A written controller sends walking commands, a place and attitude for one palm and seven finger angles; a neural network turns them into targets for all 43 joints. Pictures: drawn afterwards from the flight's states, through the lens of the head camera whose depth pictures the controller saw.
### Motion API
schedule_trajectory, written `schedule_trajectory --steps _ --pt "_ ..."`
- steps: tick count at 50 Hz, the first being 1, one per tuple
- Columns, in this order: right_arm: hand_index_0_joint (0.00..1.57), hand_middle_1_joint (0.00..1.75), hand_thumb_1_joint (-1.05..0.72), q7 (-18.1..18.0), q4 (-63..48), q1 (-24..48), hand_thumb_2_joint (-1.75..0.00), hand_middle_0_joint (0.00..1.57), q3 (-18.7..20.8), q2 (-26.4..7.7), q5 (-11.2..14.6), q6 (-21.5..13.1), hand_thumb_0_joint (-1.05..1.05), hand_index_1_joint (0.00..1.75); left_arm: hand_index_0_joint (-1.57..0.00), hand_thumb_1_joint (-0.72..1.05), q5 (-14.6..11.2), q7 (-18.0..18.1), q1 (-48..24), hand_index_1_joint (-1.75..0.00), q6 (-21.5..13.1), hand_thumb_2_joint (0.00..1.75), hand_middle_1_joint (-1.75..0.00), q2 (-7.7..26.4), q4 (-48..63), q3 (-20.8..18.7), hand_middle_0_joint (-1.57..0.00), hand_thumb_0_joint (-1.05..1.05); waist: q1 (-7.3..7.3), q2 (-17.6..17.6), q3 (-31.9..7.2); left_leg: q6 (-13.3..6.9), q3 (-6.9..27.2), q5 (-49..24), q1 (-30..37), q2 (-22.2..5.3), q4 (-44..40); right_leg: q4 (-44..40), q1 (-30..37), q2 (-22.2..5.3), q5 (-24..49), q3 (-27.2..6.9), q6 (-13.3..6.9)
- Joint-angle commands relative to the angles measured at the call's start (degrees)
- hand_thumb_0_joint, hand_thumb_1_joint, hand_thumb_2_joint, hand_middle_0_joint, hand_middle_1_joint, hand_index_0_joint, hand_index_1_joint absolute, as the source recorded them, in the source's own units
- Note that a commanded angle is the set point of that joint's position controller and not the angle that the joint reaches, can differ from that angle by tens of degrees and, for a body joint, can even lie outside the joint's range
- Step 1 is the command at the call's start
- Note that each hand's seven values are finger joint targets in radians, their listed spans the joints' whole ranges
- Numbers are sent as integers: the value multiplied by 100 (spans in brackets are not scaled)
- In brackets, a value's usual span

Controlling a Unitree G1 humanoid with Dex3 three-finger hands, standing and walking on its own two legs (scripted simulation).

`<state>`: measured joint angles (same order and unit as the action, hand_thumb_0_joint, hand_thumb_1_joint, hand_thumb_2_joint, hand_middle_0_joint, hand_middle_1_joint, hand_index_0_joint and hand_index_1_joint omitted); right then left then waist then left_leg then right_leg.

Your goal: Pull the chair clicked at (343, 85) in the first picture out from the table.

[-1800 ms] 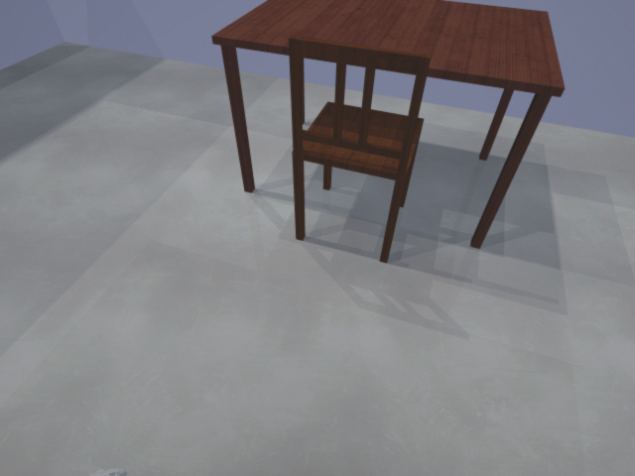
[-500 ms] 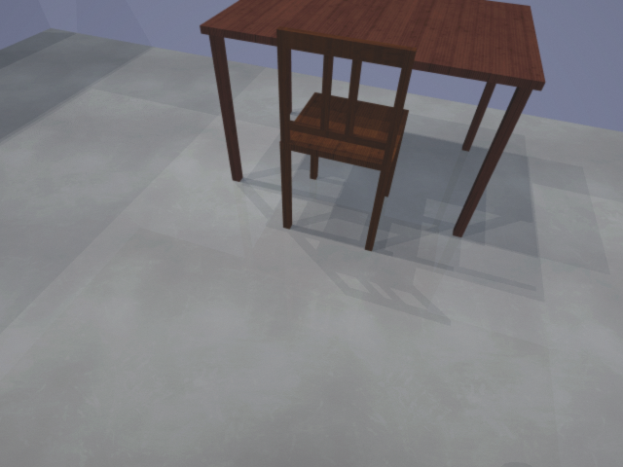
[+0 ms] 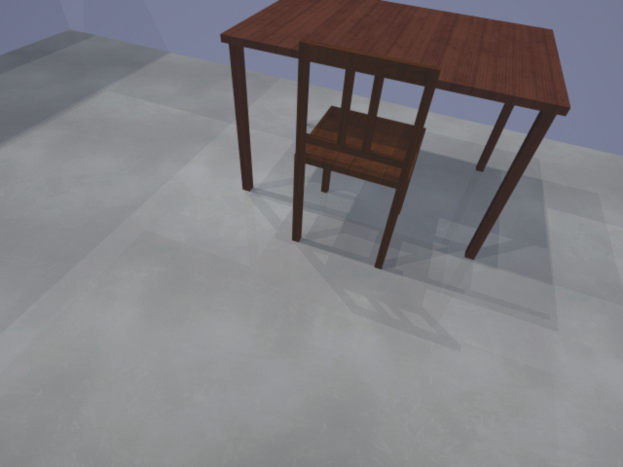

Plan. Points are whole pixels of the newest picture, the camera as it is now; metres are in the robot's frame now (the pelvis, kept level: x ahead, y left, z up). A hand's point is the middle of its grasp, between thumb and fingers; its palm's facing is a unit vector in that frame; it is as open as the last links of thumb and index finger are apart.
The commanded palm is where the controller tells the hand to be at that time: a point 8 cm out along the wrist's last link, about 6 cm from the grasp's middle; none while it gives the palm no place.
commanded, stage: walk to a spot facing it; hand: left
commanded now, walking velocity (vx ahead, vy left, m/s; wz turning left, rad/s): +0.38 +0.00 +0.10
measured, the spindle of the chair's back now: (345, 108) +1.15 -0.04 -0.10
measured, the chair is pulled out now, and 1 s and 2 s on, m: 0.00 0.00 0.00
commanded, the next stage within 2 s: turn to face it in 0.58 s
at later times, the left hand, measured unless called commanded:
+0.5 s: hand (229, 364) +0.33 +0.16 -0.18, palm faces -0.04 -0.98 -0.19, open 7.3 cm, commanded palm none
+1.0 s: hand (218, 355) +0.35 +0.19 -0.18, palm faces +0.06 -0.99 -0.15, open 7.3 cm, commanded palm none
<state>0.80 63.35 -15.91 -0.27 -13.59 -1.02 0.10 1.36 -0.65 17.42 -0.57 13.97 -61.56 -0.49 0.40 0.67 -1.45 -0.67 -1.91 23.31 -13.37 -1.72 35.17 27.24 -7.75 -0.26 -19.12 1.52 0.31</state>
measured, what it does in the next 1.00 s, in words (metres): walks ahead: right foot, then left foot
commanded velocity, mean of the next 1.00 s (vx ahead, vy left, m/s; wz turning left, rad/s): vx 0.22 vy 0.00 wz -0.09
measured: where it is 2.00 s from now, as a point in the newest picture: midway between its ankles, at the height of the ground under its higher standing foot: (313, 419)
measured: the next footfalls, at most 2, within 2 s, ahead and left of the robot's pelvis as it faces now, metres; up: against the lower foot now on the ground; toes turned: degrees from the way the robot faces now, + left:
right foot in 0.48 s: +0.35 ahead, -0.12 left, +0.00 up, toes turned -8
left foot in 0.84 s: +0.46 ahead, +0.13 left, +0.00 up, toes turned +11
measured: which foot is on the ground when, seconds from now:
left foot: down 0.00-0.48, up 0.50-0.82, down 0.84-1.00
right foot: down 0.00-0.04, up 0.06-0.46, down 0.48-0.86, up 0.88-1.00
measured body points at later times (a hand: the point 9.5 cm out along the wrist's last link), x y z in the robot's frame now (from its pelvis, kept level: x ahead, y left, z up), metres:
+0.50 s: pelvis +0.20 -0.02 -0.02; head +0.24 -0.01 +0.42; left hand +0.33 +0.22 -0.17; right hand +0.03 -0.20 -0.16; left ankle -0.01 +0.10 -0.71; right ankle +0.31 -0.12 -0.74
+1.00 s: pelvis +0.37 +0.01 +0.00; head +0.39 +0.03 +0.45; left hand +0.34 +0.24 -0.17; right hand +0.48 -0.20 -0.14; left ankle +0.42 +0.12 -0.73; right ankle +0.33 -0.10 -0.68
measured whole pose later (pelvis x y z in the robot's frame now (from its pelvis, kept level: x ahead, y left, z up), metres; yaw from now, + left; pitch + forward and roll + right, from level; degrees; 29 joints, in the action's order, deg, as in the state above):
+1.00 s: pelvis +0.37 +0.01 +0.00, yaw -3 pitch -2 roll -1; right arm -0.8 56.4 -7.2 0.4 -6.8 -1.2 -2.9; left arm 1.0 -0.1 20.0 1.3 9.8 -62.6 -3.1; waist 2.9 1.8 3.0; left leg -0.8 -12.6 14.0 -16.6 -7.2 33.2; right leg 57.9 -21.0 -3.0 -30.7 5.3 1.4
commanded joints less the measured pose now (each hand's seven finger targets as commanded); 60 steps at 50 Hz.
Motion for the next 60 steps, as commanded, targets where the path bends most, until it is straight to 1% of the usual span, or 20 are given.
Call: schedule_trajectory --steps 1,3,6,9,18,21,22,23,24,25,28,33,40,41,43,47,56,58,59,60 --pt "20 30 -90 -72 -190 -680 -90 20 216 -498 11 -283 0 30 -20 90 -36 66 -11 -30 -72 90 -30 766 297 -253 -20 0 -393 -202 711 -192 275 -223 827 -253 -1230 -63 -1361 -785 -549 -601 -570" --pt "20 30 -90 -184 213 -1966 -90 20 396 -1031 -66 -340 0 30 -20 90 -4 75 -637 -30 -135 90 -30 299 658 -145 -20 0 -789 -1768 1004 -1026 2967 -579 1791 -2012 -2500 2922 -3305 83 -1328 273 -119" --pt "20 30 -90 -264 135 -1649 -90 20 257 -481 -1 -443 0 30 -20 90 9 0 -750 -30 -218 90 -30 210 546 -203 -20 0 -463 -351 1131 -1252 2165 -2368 1634 -1944 -2275 3800 -3594 -599 -477 -154 -97" --pt "20 30 -90 -314 173 -1522 -90 20 230 -234 33 -554 0 30 -20 90 7 -67 -501 -30 -125 90 -30 -45 446 -199 -20 0 -209 -760 897 -1000 1120 -2800 1514 -1376 -2370 3633 -3310 -658 194 80 33" --pt "20 30 -90 -351 505 -1859 -90 20 262 -76 4 -554 0 30 -20 90 -58 -116 -1489 -30 -144 90 -30 -241 788 -216 -20 0 -276 -867 1138 -768 190 -4227 1329 -1134 -2377 1255 -2263 -285 1034 708 -199" --pt "20 30 -90 -348 494 -1621 -90 20 337 -291 14 -517 0 30 -20 90 -12 -56 -373 -30 -204 90 -30 -15 509 -305 -20 0 263 -790 499 -631 -8 -5840 1490 -1169 -915 869 -872 50 802 831 -441" --pt "20 30 -90 -332 441 -1506 -90 20 356 -308 38 -505 0 30 -20 90 17 -30 450 -30 -259 90 -30 169 285 -380 -20 0 644 -645 131 -457 -101 -5451 973 -991 172 524 309 52 1077 777 -497" --pt "20 30 -90 -250 348 -1620 -90 20 329 -97 96 -504 0 30 -20 90 83 39 1239 -30 -352 90 -30 656 71 -511 -20 0 894 107 -473 -287 -187 -3744 -338 -613 1942 287 1798 -988 876 -416 -861" --pt "20 30 -90 -245 182 -1908 -90 20 288 289 158 -538 0 30 -20 90 32 112 1635 -30 -352 90 -30 1222 -32 -634 -20 0 732 1247 -1179 -87 -183 636 -1682 250 4219 -526 2498 -2814 1182 -3222 -1569" --pt "20 30 -90 -236 29 -1434 -90 20 317 174 169 -481 0 30 -20 90 -88 122 1333 -30 -319 90 -30 1175 47 -647 -20 0 726 674 -937 -251 383 690 -1841 -22 4878 -1156 1846 -2956 326 -3423 -1727" --pt "20 30 -90 -143 -125 -744 -90 20 330 382 -9 -318 0 30 -20 90 -2 176 66 -30 -360 90 -30 228 259 -339 -20 0 100 124 634 -189 455 -330 -1872 -666 4423 -1418 -745 -2264 68 -1563 -1135" --pt "20 30 -90 -31 -259 -941 -90 20 345 561 -35 -26 0 30 -20 90 51 176 -377 -30 -382 90 -30 88 407 -313 -20 0 -421 564 748 69 19 -794 -1184 -731 2550 -1746 -1878 -1758 317 236 -778" --pt "20 30 -90 -40 -437 -354 -90 20 276 262 -35 -281 0 30 -20 90 -21 145 171 -30 -230 90 -30 268 201 -272 -20 0 -199 220 442 277 -664 -1613 347 -295 -405 -544 -1168 -1129 1484 127 -649" --pt "20 30 -90 -84 -363 -627 -90 20 315 -26 -29 -326 0 30 -20 90 -41 141 266 -30 -180 90 -30 166 208 -246 -20 0 -292 -246 206 243 -418 -2269 935 -550 -743 85 -1230 -834 1257 255 -448" --pt "20 30 -90 -177 -375 -1019 -90 20 468 -904 -70 -289 0 30 -20 90 -72 133 463 -30 -110 90 -30 -140 348 -235 -20 0 -398 -1689 -65 -682 1280 -3493 1291 -2361 -1481 2059 -1869 -69 -1663 679 -16" --pt "20 30 -90 -284 -661 40 -90 20 343 -536 -57 -264 0 30 -20 90 -40 82 105 -30 10 90 -30 -47 387 -338 -20 0 -167 -1025 226 -826 408 -3800 538 -2238 -1565 3562 -2157 -501 -1231 78 77" --pt "20 30 -90 -225 -833 670 -90 20 531 -522 -16 -34 0 30 -20 90 25 57 645 -30 108 90 -30 -196 515 -399 -20 0 193 -601 65 -274 -774 -1504 -237 -1696 -668 401 -468 -194 698 583 65" --pt "20 30 -90 -151 -1107 738 -90 20 402 121 46 21 0 30 -20 90 89 146 691 -30 13 90 -30 738 560 -540 -20 0 284 1697 229 361 -1214 851 -1774 -541 1340 -1003 74 -1978 2232 -1973 -702" --pt "20 30 -90 -197 -1174 1008 -90 20 396 -20 40 102 0 30 -20 90 2 168 890 -30 42 90 -30 786 579 -507 -20 0 499 1152 106 318 -416 1164 -1599 -430 2122 -1207 -301 -2212 2246 -2214 -1151" --pt "20 30 -90 -209 -1141 992 -90 20 404 1 39 137 0 30 -20 90 15 215 627 -30 39 90 -30 677 552 -506 -20 0 314 1293 128 298 -206 923 -1668 -449 2520 -1222 -370 -2024 2073 -2178 -1224"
